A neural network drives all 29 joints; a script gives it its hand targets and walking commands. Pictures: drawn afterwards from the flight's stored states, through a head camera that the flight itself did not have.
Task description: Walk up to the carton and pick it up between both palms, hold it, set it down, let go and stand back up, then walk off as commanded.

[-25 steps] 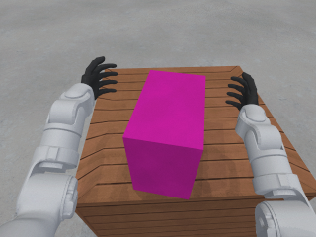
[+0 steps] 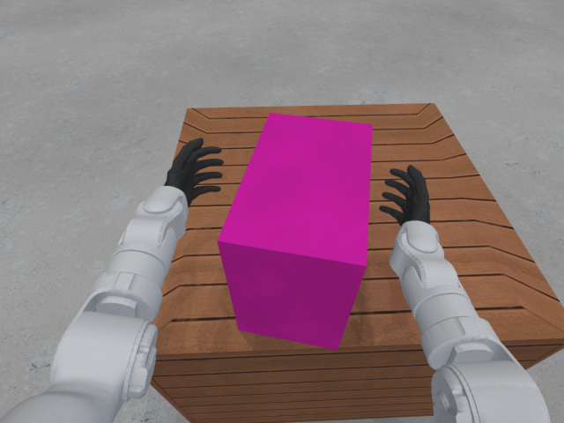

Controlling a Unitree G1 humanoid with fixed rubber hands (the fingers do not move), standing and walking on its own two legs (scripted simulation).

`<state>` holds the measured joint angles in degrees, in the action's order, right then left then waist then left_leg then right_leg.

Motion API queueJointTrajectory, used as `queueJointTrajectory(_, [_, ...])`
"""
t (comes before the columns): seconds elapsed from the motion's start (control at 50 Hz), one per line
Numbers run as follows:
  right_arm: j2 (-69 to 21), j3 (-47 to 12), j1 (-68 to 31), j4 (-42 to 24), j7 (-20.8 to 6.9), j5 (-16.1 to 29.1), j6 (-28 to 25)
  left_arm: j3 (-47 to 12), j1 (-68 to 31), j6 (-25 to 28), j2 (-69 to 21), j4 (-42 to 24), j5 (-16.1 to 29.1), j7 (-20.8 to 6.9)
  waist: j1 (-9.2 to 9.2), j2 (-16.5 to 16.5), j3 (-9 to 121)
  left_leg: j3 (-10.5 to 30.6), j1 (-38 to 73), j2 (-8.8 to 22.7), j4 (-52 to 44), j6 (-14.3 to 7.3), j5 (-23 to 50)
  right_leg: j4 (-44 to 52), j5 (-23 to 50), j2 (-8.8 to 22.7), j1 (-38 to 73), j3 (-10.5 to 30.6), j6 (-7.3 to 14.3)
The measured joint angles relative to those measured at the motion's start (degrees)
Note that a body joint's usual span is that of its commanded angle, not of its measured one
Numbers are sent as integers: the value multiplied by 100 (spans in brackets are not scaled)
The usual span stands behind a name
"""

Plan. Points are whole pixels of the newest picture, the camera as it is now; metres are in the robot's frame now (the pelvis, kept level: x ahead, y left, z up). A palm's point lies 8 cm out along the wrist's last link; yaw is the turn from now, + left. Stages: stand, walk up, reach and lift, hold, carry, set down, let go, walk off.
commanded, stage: reach and lift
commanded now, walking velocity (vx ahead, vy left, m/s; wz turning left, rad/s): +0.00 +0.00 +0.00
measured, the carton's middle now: (303, 230) +0.43 -0.01 +0.01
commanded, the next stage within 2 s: none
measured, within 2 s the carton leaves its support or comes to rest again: neither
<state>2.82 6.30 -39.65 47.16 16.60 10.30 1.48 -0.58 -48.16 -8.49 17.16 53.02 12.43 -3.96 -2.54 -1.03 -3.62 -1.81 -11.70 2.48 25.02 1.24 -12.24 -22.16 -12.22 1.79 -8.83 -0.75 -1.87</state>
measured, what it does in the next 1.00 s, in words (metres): stands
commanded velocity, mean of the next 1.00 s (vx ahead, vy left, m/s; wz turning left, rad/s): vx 0.00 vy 0.00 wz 0.00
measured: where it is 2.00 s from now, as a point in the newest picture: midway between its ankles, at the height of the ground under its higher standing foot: outside the picture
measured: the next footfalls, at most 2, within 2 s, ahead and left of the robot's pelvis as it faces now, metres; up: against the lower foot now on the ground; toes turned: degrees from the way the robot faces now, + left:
none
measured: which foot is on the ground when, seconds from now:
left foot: down 0.00-1.00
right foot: down 0.00-1.00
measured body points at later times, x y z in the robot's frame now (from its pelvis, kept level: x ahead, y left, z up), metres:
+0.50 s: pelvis +0.00 +0.00 +0.00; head +0.07 +0.01 +0.44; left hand +0.45 +0.15 +0.07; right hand +0.41 -0.17 +0.05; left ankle +0.01 +0.13 -0.74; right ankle +0.00 -0.14 -0.74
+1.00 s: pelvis +0.00 +0.00 +0.00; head +0.06 +0.02 +0.44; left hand +0.44 +0.13 +0.07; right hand +0.39 -0.14 +0.05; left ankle +0.01 +0.13 -0.74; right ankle +0.00 -0.14 -0.74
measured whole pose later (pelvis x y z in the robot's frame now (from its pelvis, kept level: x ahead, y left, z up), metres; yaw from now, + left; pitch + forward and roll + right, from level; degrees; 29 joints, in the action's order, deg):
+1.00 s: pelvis +0.00 +0.00 +0.00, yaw +0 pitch +8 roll -1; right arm -8.0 20.3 -38.8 54.8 16.5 -7.2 -18.6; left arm 16.3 -46.8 3.3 3.5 55.4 -9.1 -3.0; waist -2.5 -1.1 0.4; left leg -1.7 -22.1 2.5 25.0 1.2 -10.6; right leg -22.2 -10.5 1.8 -19.2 -0.7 -1.9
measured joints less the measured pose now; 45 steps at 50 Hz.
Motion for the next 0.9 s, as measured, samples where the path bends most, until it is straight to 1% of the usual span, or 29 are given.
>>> queueJointTrajectory(0.08, [-120,0,20,236,48,0,-464,92,60,304,-226,124,-183,7,0,21,-1,3,-244,0,0,0,48,0,47,-1,-243,0,0])
queueJointTrajectory(0.14, [-165,1,55,293,81,0,-768,183,105,516,-360,138,-279,56,0,33,24,5,-475,0,-1,0,91,1,90,-2,-474,0,0])
queueJointTrajectory(0.24, [-171,2,81,311,103,0,-1111,282,133,784,-467,140,-364,154,0,49,182,8,-868,0,0,0,146,0,146,-3,-867,0,0])
queueJointTrajectory(0.34, [-171,2,82,313,131,1,-1251,326,134,857,-470,143,-378,172,0,58,310,9,-1031,0,1,0,151,0,151,-3,-1029,0,0])
queueJointTrajectory(0.46, [-178,2,82,314,180,1,-1292,346,135,857,-485,143,-438,172,0,62,327,9,-1038,0,1,0,151,-1,152,-3,-1037,0,0])
queueJointTrajectory(0.56, [-307,0,82,314,203,-21,-1320,481,135,858,-668,143,-648,174,0,63,383,9,-1038,0,1,0,154,-1,153,-3,-1037,0,0])
queueJointTrajectory(0.62, [-496,76,83,316,197,-239,-1372,659,135,858,-871,144,-919,168,0,63,401,9,-1039,0,1,0,158,-1,158,-3,-1037,0,0])
queueJointTrajectory(0.7, [-761,473,84,390,256,-699,-1523,996,135,870,-1156,143,-1317,161,0,63,401,10,-1039,0,1,0,164,-1,166,-3,-1037,0,-2])
queueJointTrajectory(0.76, [-830,714,85,514,208,-1036,-1605,1225,135,894,-1209,142,-1588,159,0,62,401,10,-1039,0,1,0,167,-1,169,-3,-1037,0,-2])
queueJointTrajectory(0.82, [-923,917,84,661,145,-1275,-1684,1359,135,969,-1254,141,-1762,158,0,57,401,10,-1039,0,1,0,168,-1,170,-3,-1037,0,-3])
queueJointTrajectory(0.9, [-1011,1175,83,698,76,-1503,-1842,1512,135,1072,-1301,160,-1921,157,0,38,401,10,-1039,0,1,0,168,0,171,-4,-1037,0,-4])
